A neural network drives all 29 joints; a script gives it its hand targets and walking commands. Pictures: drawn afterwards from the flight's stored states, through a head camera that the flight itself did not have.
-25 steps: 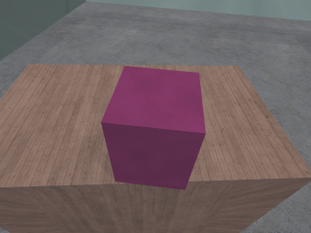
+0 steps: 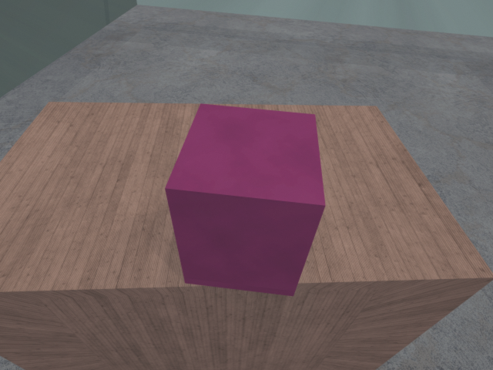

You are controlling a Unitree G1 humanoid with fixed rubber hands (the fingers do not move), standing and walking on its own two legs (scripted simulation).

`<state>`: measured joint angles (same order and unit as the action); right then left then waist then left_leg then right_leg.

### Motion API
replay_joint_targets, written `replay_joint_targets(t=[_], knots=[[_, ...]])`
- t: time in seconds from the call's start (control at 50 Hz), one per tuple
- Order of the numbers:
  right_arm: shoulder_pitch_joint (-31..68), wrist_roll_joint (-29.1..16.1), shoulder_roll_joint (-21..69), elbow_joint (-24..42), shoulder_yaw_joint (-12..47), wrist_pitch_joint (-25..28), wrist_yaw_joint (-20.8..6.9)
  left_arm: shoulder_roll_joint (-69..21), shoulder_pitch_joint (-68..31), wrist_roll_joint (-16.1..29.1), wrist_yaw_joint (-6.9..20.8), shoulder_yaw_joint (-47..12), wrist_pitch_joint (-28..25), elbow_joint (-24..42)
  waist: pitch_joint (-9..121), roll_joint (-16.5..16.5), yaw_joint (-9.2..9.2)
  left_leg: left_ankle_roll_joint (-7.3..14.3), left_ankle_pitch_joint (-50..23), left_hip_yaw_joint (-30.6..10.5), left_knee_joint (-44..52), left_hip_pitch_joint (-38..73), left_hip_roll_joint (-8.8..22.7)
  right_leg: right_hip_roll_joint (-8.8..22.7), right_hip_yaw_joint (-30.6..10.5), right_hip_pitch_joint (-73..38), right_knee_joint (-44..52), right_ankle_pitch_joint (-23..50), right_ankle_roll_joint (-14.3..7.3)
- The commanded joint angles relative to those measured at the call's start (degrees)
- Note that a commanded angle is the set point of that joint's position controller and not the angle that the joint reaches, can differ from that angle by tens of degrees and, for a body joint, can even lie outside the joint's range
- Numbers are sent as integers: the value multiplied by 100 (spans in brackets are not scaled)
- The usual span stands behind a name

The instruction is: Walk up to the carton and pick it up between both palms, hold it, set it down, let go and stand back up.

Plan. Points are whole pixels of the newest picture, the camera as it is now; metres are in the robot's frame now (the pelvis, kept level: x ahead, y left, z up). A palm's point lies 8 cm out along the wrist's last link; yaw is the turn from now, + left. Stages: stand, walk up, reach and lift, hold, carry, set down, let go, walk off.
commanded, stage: walk up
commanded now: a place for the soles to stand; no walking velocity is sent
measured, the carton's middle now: (247, 201) +0.40 +0.01 +0.08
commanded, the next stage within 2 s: reach and lift in 0.34 s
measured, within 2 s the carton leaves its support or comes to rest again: neither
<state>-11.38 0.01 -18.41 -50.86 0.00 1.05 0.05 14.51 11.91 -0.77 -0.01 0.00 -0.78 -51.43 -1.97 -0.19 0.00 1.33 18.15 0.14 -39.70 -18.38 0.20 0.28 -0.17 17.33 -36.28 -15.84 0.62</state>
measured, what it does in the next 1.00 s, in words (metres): stands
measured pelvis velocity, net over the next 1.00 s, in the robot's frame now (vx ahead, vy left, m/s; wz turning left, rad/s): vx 0.02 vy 0.00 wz -0.03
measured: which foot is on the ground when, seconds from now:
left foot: down 0.00-1.00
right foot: down 0.00-1.00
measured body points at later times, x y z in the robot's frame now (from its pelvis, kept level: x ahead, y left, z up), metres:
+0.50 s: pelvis -0.01 -0.01 -0.01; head +0.00 +0.00 +0.44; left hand +0.13 +0.24 -0.13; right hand +0.13 -0.27 -0.12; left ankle +0.04 +0.10 -0.72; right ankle +0.04 -0.14 -0.72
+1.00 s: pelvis +0.02 +0.00 +0.02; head +0.02 +0.02 +0.47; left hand +0.18 +0.23 -0.07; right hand +0.17 -0.24 -0.05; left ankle +0.04 +0.10 -0.72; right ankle +0.04 -0.14 -0.72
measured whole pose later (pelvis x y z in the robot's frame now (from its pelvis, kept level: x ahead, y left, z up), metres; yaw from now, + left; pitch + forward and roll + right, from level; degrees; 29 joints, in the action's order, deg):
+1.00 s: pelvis +0.02 +0.00 +0.02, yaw -2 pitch -5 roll -1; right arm -14.1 0.2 -9.3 -30.6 -1.4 3.6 1.6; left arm 14.7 15.8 2.1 -0.5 0.2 17.1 -18.9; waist -4.7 -1.4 0.2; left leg 0.3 15.1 1.9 -29.7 -9.8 1.4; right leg 0.1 -0.2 9.0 -25.6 -11.8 0.9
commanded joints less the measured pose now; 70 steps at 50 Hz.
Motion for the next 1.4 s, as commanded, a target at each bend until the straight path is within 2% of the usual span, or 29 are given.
replay_joint_targets(t=[0.0,0.1,0.18,0.22,0.28,0.32,0.34,0.36,0.4,0.44,0.46,0.48,0.5,0.52,0.58,0.6,0.62,0.72,0.76,0.8,0.82,0.86,0.92,0.94,0.96,1.1,1.24,1.28,1.38], knots=[[546,148,-1329,106,-352,161,42,1557,-402,53,-31,383,-135,72,-42,12,26,216,45,-1088,1841,-149,760,437,-669,-315,973,286,-360],[485,130,-1290,79,-349,148,43,1572,-384,41,-34,382,-153,79,-25,-45,6,226,-75,-1095,1824,-94,758,423,-631,-263,986,311,-368],[516,150,-1321,86,-363,147,25,1571,-340,35,-30,393,-146,43,-15,140,-4,161,314,-1018,1921,-92,718,401,-689,-259,1031,248,-365],[509,126,-1335,66,-377,155,22,1580,-312,36,-25,361,-143,28,-51,-35,-7,168,345,-1094,1952,-106,737,388,-669,-262,1050,243,-351],[392,156,-1263,57,-357,137,26,1582,-412,60,-20,391,-159,67,-4,138,2,178,38,-1021,1890,27,695,422,-691,-210,1097,189,-363],[460,147,-1293,73,-374,144,28,1548,-378,55,-31,353,-162,71,123,68,-22,182,-87,-1088,1884,5,788,390,-628,-342,986,367,-367],[2471,700,-273,174,-1057,836,-195,1668,-2388,245,-244,612,896,2081,304,402,-32,45,2084,649,1301,-1395,185,-158,431,-364,-35,-1726,-360],[2155,826,-614,400,-1148,907,-361,1322,-2357,134,-332,422,1450,2347,-48,232,-176,164,2442,508,1300,-1636,348,-257,552,-458,-359,-1492,-402],[1731,662,-665,496,-1055,743,-413,1061,-2023,67,-317,302,1983,2340,-102,-113,-238,151,1950,583,948,-1147,379,-105,507,-100,-342,-1221,-418],[1534,587,-738,744,-962,582,-375,963,-1883,-15,-263,353,2257,2568,122,-58,-139,162,1640,570,1045,-1033,457,-137,519,-317,-360,-725,-321],[1315,498,-836,861,-1005,515,-370,1028,-1721,-43,-271,441,2310,2793,318,-2,-188,191,1649,521,1122,-1069,525,-194,541,-677,-458,-409,-295],[1242,468,-909,1125,-976,482,-347,1022,-1588,-114,-239,502,2335,2982,317,225,-133,268,1621,573,1325,-1420,582,-307,564,-1288,-575,-89,-203],[1145,434,-877,1313,-999,458,-288,1055,-1468,-75,-206,604,2319,2970,265,79,-124,313,1391,627,1489,-1584,571,-331,516,-1788,-418,272,-161],[987,374,-945,1447,-962,441,-249,1145,-1164,-155,-164,722,2332,2994,284,-30,5,289,1087,618,1488,-1435,516,-325,460,-1920,-311,445,-147],[686,206,-559,1922,-781,474,-115,1352,-770,-91,-64,946,2297,3242,401,-695,290,94,-29,713,1250,-249,14,-49,16,-1455,563,663,-92],[583,212,-414,2047,-773,484,-46,1419,-763,17,-42,902,2259,3406,456,-892,255,26,-251,655,1258,264,-69,-30,19,-1230,772,779,-89],[437,188,-306,2236,-604,523,23,1372,-680,16,-22,881,2188,3567,546,-723,287,1,-459,661,1333,552,-106,-48,65,-1275,832,1003,-84],[-26,101,11,2779,-229,542,224,1467,-309,33,18,981,1990,3819,385,-748,365,16,-988,710,1653,931,-231,-33,5,-1494,1132,1658,72],[-145,69,165,2859,-208,472,263,1468,-360,123,36,911,1893,4007,320,-601,324,-29,-992,721,1807,1053,-239,-2,-20,-1552,1306,1639,83],[-249,71,243,3145,-146,476,276,1425,-242,128,24,951,1814,4152,339,-492,414,-67,-1212,740,1973,1207,-240,3,-4,-1616,1446,1743,96],[-276,120,188,3198,-220,472,265,1388,-212,186,18,882,1756,4208,277,-538,356,-83,-1219,705,2054,1281,-211,-52,38,-1598,1481,1571,61],[-333,58,250,3281,-289,492,230,1304,-195,325,-48,851,1600,4530,358,-319,281,-173,-1405,675,2148,1375,-176,-53,70,-1587,1596,1462,10],[-427,21,316,3577,-312,499,208,1133,-44,420,-96,794,1444,4739,352,-153,332,-229,-1532,654,2289,1366,-150,-73,80,-1660,1652,1397,-15],[-466,16,300,3674,-463,515,205,1164,-22,511,-132,752,1365,4930,460,-90,252,-251,-1504,614,2309,1424,-94,-105,101,-1674,1711,1295,-37],[-497,-2,342,3697,-430,535,204,1080,14,526,-158,719,1310,5010,523,89,250,-285,-1655,619,2354,1454,-101,-117,123,-1731,1653,1400,-45],[-663,-159,266,4284,-747,518,185,878,449,705,-281,369,1225,5608,472,510,157,-476,-1822,458,2565,1374,36,-276,233,-1958,1705,1426,-129],[-1044,-409,566,5351,-596,329,291,950,822,909,-239,370,1197,6173,550,329,331,-474,-2336,537,2518,1386,-87,-254,147,-2120,1891,1546,-69],[-1112,-433,589,5476,-557,234,315,991,816,919,-235,416,1179,6343,479,474,366,-486,-2254,529,2517,1335,-82,-215,101,-2113,1905,1451,-78],[-1332,-564,784,6311,-550,-6,466,1144,867,1115,-219,470,1208,6745,493,395,465,-438,-1949,600,2597,1257,-104,-196,65,-2015,1981,1224,-74]])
